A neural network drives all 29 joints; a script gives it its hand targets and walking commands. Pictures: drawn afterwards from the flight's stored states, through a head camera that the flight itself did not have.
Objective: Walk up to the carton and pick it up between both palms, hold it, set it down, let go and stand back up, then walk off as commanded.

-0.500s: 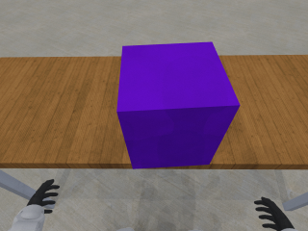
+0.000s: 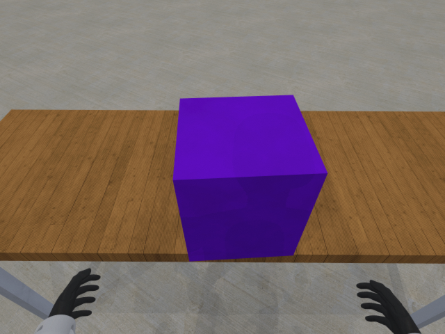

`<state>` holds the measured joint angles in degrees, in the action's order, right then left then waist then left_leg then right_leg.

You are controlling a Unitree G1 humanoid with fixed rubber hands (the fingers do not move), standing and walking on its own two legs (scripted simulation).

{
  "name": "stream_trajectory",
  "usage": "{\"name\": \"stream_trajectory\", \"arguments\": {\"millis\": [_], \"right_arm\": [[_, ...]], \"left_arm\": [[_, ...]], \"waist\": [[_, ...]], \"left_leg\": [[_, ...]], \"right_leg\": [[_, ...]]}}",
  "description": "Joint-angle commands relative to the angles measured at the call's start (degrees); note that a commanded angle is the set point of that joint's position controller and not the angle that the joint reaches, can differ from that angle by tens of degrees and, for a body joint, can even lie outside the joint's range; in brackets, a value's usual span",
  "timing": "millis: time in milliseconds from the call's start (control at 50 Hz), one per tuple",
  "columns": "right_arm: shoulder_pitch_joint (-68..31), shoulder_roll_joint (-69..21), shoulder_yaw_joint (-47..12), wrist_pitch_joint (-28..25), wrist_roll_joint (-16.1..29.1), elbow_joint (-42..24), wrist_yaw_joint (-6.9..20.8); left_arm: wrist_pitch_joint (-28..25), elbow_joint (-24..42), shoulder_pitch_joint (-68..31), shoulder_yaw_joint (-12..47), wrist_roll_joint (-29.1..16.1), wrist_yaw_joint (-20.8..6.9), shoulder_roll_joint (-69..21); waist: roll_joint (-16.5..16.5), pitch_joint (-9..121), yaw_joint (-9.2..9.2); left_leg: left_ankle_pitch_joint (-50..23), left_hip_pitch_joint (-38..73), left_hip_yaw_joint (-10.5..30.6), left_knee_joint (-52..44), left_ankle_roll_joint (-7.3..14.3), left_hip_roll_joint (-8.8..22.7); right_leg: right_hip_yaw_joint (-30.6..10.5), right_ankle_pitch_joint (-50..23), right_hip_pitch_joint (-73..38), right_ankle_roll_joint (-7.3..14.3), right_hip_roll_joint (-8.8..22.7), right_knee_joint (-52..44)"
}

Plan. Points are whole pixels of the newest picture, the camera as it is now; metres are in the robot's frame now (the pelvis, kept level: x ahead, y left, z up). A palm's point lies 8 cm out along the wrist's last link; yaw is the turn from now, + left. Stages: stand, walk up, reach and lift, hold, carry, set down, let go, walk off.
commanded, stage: reach and lift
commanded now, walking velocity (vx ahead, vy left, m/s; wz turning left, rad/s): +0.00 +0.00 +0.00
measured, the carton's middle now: (239, 181) +0.38 -0.02 +0.08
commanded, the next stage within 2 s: none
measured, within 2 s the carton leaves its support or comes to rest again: neither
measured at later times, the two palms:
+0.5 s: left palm (81, 295) +0.18 +0.23 +0.04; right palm (396, 300) +0.17 -0.25 +0.03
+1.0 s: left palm (91, 268) +0.20 +0.20 +0.10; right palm (394, 271) +0.20 -0.24 +0.08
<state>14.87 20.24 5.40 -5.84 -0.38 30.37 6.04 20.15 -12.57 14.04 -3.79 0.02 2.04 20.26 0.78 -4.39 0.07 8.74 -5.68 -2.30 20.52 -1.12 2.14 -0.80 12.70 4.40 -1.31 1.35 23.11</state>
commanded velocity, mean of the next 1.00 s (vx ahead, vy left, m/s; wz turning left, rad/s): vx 0.00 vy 0.00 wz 0.00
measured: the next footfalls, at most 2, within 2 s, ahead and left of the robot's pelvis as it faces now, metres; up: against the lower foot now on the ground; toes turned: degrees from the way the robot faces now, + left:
none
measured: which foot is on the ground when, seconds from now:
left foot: down 0.00-1.00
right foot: down 0.00-1.00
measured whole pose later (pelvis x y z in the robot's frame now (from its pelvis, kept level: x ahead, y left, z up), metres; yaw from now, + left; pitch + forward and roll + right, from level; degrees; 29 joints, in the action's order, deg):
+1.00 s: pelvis +0.01 +0.00 +0.00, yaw +0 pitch -4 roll +0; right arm 24.4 17.8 5.4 7.6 14.0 -15.6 2.5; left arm 22.9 31.2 25.2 0.4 -2.1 7.8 11.1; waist 1.0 -3.3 0.1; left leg 7.2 -4.7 -2.4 15.9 -1.4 2.2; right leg -0.8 11.0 3.4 -1.1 1.2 18.3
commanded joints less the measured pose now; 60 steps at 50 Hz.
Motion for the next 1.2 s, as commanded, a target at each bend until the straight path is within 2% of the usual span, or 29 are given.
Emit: {"name": "stream_trajectory", "arguments": {"millis": [0,100,160,320,460,600,700,760,880,960,1020,1080,1180], "right_arm": [[1.4,5.7,4.1,1.7,5.0,-16.1,0.0],[3.7,4.0,4.1,4.6,6.5,-25.1,-0.4],[4.4,3.7,4.2,6.5,7.5,-29.8,-0.5],[7.9,2.8,4.1,10.5,10.1,-37.8,-0.6],[9.9,1.8,3.5,11.3,11.8,-45.5,-1.2],[11.5,2.6,2.9,11.0,14.6,-49.8,-1.7],[12.0,2.9,2.1,10.7,16.1,-53.6,-2.2],[11.8,3.3,1.9,10.8,17.2,-54.7,-2.5],[8.4,4.0,1.1,11.4,18.7,-57.7,-3.7],[3.5,4.0,0.9,13.4,19.0,-59.3,-4.6],[-1.4,4.2,1.6,15.4,18.9,-60.2,-5.1],[-5.1,4.9,2.4,17.6,19.4,-58.9,-5.4],[-8.9,6.6,1.8,21.0,21.0,-53.9,-6.6]], "left_arm": [[-2.0,8.9,2.3,-0.2,-3.6,1.2,1.1],[-2.0,15.5,3.2,0.0,-5.9,1.7,0.2],[-1.7,18.9,3.9,0.0,-6.7,2.1,-0.6],[-0.4,25.8,7.8,1.6,-7.8,2.8,-4.0],[-1.1,32.8,9.9,2.1,-8.3,3.7,-5.7],[-1.2,39.8,12.6,4.1,-7.9,4.9,-8.7],[-1.3,43.6,13.7,4.9,-7.6,5.3,-10.2],[-1.2,46.8,14.2,5.3,-7.4,5.9,-10.9],[0.5,51.5,13.3,5.6,-7.8,6.6,-11.9],[3.3,51.3,7.6,4.8,-8.6,6.7,-11.4],[5.3,53.3,1.6,5.0,-9.9,7.4,-10.9],[7.7,55.0,-2.5,4.9,-10.8,8.1,-10.4],[13.1,53.1,-6.0,2.5,-10.6,7.4,-10.6]], "waist": [[3.3,2.6,-1.85],[3.8,2.5,-1.59],[2.9,2.0,-1.67],[1.3,2.2,-1.11],[0.8,3.6,-1.74],[-0.1,4.4,-2.16],[0.7,4.5,-2.52],[0.1,4.5,-2.82],[1.1,3.7,-2.75],[1.9,2.0,-2.47],[1.2,2.3,-2.37],[0.6,3.3,-1.65],[0.1,4.4,-1.17]], "left_leg": [[-0.4,7.6,-3.5,-7.6,-0.1,-3.4],[2.0,10.7,-3.3,-7.4,0.2,-3.5],[3.0,11.8,-2.8,-7.8,0.2,-3.2],[1.3,11.0,-1.5,-9.5,-0.2,-2.1],[-4.3,12.3,-0.9,-8.1,-0.9,-2.3],[-10.0,15.1,0.1,-6.8,-2.0,-1.6],[-13.8,16.4,0.5,-5.8,-2.3,-1.5],[-14.4,16.5,0.7,-5.5,-2.6,-1.3],[-12.8,15.7,0.8,-4.8,-2.3,-1.3],[-6.9,13.6,0.7,-5.8,-1.6,-1.0],[-1.9,11.9,0.7,-6.7,-1.3,-0.6],[0.4,10.7,0.8,-7.2,-1.3,-0.2],[-4.6,12.7,0.0,-6.4,-1.8,-0.3]], "right_leg": [[3.0,-1.1,4.7,1.9,-3.9,-10.0],[2.5,2.1,9.5,2.4,-2.6,-11.9],[2.4,3.7,11.2,2.6,-2.2,-12.7],[1.5,1.4,8.8,1.9,-3.1,-13.1],[0.4,-2.3,8.5,2.0,-3.7,-13.2],[0.0,-4.6,9.7,2.7,-4.6,-13.5],[-0.1,-5.8,10.3,3.0,-5.2,-13.8],[-0.2,-5.3,10.6,3.3,-5.3,-13.6],[-0.4,-3.4,11.7,3.4,-5.0,-13.4],[-1.0,0.4,13.0,3.4,-4.7,-13.4],[-1.4,3.0,14.0,3.5,-4.4,-12.7],[-1.6,2.9,13.8,3.4,-4.4,-11.9],[-1.5,-1.2,11.7,3.1,-4.4,-11.8]]}}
